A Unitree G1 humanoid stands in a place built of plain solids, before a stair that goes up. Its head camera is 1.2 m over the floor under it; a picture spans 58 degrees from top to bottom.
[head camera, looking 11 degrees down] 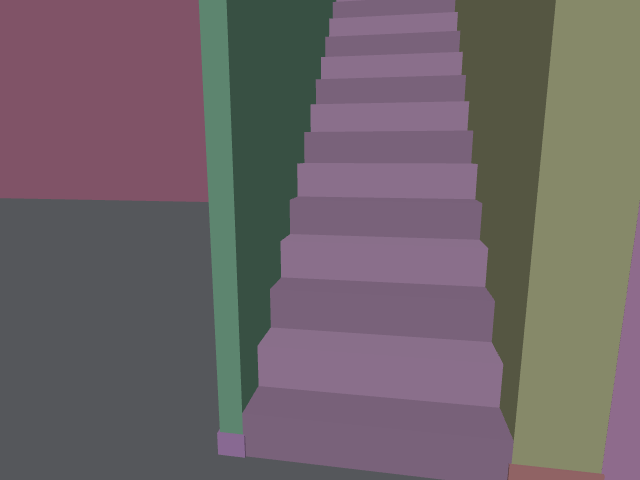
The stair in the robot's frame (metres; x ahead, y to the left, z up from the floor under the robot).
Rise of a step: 0.19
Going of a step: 0.21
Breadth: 1.02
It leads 10 degrees to the right of straight ahead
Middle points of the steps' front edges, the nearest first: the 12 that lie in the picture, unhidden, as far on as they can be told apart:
1.48 -0.19 0.19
1.68 -0.23 0.39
1.89 -0.26 0.58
2.10 -0.30 0.77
2.31 -0.33 0.96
2.52 -0.37 1.16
2.72 -0.40 1.35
2.93 -0.44 1.54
3.14 -0.47 1.73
3.35 -0.51 1.93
3.56 -0.54 2.12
3.77 -0.58 2.31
